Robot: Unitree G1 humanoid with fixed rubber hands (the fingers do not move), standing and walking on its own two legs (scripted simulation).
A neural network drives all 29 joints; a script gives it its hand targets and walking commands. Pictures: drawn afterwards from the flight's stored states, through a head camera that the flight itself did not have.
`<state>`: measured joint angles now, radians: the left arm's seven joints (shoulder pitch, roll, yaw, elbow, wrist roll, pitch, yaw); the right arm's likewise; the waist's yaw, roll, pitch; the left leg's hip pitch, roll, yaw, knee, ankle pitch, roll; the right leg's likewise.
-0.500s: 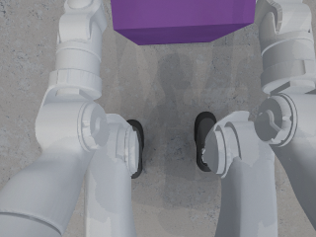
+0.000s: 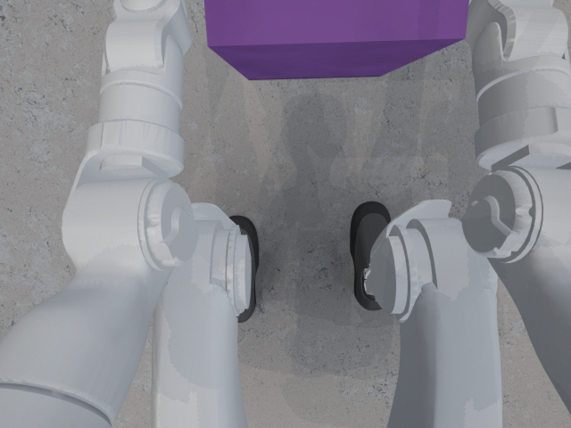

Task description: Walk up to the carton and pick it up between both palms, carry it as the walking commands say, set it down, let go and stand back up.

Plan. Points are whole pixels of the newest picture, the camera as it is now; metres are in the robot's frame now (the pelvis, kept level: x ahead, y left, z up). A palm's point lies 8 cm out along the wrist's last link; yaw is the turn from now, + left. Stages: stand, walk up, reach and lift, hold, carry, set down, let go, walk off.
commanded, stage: set down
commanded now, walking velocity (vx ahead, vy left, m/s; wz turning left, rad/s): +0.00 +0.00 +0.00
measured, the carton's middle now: out of the picture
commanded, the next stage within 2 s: let go in 2.00 s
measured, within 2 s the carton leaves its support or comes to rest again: neither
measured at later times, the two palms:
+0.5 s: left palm out of the picture +0.54 +0.16 -0.16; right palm out of the picture +0.54 -0.18 -0.16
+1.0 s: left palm out of the picture +0.56 +0.17 -0.10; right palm out of the picture +0.55 -0.20 -0.10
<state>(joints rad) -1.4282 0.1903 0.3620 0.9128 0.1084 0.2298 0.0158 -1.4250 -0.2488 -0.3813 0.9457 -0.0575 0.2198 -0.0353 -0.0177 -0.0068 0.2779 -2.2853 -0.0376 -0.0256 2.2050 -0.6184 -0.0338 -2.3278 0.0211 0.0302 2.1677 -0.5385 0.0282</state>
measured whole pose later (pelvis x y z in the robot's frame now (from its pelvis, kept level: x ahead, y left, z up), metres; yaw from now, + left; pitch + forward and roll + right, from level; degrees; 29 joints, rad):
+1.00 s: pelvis +0.00 +0.00 +0.03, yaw +0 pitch +40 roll -1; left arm -1.40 0.36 0.09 0.99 -0.18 0.13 0.13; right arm -1.38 -0.38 -0.18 1.00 0.18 0.11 -0.11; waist -0.02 0.00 0.25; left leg -2.20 -0.04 -0.03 2.11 -0.61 -0.03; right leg -2.23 0.01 0.03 2.07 -0.54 0.04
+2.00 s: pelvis +0.04 +0.00 +0.29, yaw +0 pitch +45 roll +1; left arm -1.14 0.26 0.32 0.89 0.05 0.16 -0.01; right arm -1.11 -0.26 -0.37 0.87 -0.05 0.15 0.01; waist -0.02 0.01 -0.06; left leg -1.51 -0.02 -0.03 1.05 -0.32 -0.02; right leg -1.54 0.00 0.03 1.03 -0.27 0.02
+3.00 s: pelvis +0.12 +0.00 +0.41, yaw -1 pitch +0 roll +0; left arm 0.23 0.21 0.05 0.43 0.01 0.05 -0.07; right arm 0.24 -0.21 -0.05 0.42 -0.01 0.06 0.07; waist 0.01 0.01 0.06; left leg -0.18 0.00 -0.03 0.44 -0.27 -0.01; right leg -0.21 0.00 0.03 0.44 -0.24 0.01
